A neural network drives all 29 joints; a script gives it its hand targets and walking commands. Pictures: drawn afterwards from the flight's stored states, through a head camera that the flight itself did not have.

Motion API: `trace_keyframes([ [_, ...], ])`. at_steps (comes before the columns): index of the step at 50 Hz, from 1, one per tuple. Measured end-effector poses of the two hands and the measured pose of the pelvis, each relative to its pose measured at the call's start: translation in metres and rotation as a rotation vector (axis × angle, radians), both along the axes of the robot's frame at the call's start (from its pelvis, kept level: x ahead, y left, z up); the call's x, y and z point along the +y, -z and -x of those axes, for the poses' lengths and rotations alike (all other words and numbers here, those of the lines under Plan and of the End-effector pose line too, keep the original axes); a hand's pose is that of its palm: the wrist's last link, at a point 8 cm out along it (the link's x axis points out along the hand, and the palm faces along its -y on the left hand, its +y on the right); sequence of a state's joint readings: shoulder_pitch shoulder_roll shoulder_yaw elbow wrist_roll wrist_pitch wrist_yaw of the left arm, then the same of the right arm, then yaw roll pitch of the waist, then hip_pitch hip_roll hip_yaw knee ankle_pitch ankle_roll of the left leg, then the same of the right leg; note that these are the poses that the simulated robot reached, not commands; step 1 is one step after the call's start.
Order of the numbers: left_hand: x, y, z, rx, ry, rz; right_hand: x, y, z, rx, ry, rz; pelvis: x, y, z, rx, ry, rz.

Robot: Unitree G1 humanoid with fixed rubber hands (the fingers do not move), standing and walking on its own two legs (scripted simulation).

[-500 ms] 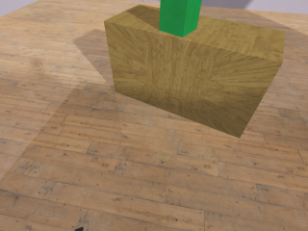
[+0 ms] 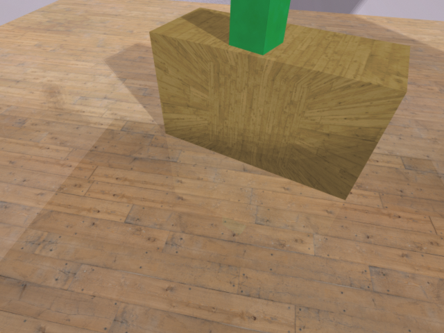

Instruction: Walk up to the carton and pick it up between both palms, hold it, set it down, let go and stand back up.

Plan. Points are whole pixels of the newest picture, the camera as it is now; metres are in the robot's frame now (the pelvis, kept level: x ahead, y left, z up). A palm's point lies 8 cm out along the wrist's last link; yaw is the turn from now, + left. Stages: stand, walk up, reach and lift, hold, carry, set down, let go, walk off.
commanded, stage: stand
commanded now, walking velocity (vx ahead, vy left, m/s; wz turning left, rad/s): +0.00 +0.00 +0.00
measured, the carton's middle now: (259, 16) +1.50 -0.14 +0.07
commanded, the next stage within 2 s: walk up in 0.92 s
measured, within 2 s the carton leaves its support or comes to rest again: neither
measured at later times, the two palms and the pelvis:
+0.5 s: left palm out of the picture +0.08 +0.23 -0.11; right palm out of the picture +0.08 -0.23 -0.11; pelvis +0.00 +0.00 +0.00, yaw +0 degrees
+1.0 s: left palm out of the picture +0.04 +0.24 -0.12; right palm out of the picture +0.03 -0.23 -0.12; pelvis +0.00 +0.00 +0.01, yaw +0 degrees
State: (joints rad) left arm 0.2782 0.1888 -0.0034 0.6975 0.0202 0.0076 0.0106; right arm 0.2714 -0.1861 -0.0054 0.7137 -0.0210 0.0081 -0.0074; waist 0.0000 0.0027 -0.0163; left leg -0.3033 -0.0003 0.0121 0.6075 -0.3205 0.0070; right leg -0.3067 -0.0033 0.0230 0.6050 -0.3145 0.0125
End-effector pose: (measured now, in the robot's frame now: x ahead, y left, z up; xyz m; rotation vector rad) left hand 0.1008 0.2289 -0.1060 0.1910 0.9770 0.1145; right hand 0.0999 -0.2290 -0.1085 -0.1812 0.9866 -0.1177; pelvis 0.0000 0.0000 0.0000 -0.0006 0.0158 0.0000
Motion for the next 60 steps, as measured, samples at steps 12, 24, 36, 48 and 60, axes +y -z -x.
trace_keyframes([
  [12, 0.002, 0.003, 0.009, 0.029, -0.014, 0.000, -0.001, 0.002, 0.010, 0.030, 0.015, 0.003, 0.001, -0.001, 0.001, -0.005, 0.000, 0.000],
  [24, 0.004, 0.006, 0.024, 0.078, -0.031, -0.004, -0.002, 0.006, 0.024, 0.075, 0.030, 0.003, 0.001, -0.004, 0.002, -0.008, 0.000, -0.001],
  [36, 0.007, 0.010, 0.040, 0.135, -0.050, -0.007, -0.004, 0.010, 0.041, 0.135, 0.053, 0.004, 0.001, -0.006, 0.001, -0.014, 0.001, 0.000],
  [48, 0.008, 0.014, 0.060, 0.207, -0.072, -0.008, -0.005, 0.014, 0.062, 0.206, 0.076, 0.004, 0.001, -0.009, 0.002, -0.022, 0.001, 0.000],
  [60, 0.009, 0.013, 0.081, 0.284, -0.040, -0.013, -0.010, 0.012, 0.086, 0.248, 0.102, 0.001, -0.002, -0.013, -0.006, -0.019, 0.034, -0.014],
])
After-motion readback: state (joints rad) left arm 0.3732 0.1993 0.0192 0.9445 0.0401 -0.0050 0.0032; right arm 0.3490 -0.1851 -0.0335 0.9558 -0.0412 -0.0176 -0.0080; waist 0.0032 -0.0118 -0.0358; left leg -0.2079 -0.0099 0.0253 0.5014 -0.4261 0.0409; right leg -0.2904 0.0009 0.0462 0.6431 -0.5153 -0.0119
